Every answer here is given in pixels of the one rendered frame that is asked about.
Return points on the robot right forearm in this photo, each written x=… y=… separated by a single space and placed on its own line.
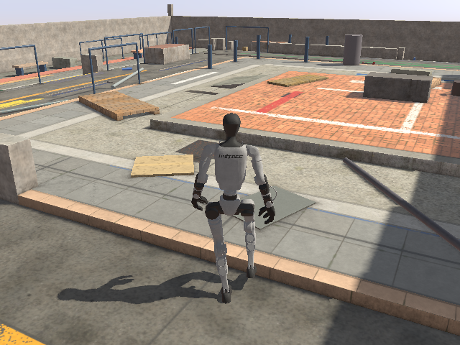
x=265 y=192

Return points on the left robot hand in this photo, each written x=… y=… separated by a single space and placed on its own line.
x=201 y=200

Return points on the robot left upper arm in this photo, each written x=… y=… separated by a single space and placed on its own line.
x=208 y=151

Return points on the robot left forearm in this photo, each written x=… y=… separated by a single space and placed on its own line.
x=198 y=188

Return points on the robot left thigh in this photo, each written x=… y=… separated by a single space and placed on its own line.
x=214 y=220

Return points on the robot right upper arm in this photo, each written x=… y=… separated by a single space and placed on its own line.
x=257 y=165

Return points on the humanoid robot torso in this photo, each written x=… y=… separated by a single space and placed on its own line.
x=230 y=172

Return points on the right robot hand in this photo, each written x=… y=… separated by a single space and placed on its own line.
x=270 y=212

